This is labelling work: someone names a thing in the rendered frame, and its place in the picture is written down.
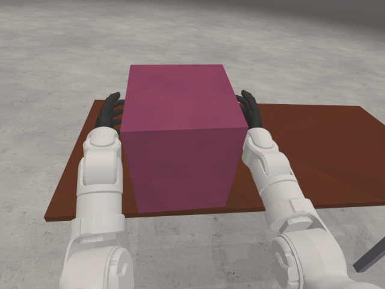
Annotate robot right upper arm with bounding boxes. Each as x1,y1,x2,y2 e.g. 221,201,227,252
271,228,382,289

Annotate robot right forearm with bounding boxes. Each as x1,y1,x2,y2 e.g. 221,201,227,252
242,128,347,273

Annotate left robot hand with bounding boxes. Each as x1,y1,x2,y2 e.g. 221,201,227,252
94,92,125,135

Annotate robot left forearm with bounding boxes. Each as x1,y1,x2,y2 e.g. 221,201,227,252
60,126,125,285

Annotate carton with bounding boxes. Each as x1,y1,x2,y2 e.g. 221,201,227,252
120,64,248,213

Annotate robot left upper arm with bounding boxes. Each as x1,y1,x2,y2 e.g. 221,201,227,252
60,246,134,289

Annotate right robot hand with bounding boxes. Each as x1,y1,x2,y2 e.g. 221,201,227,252
235,90,263,130

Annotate table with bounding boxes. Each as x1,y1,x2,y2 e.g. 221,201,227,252
44,100,385,273

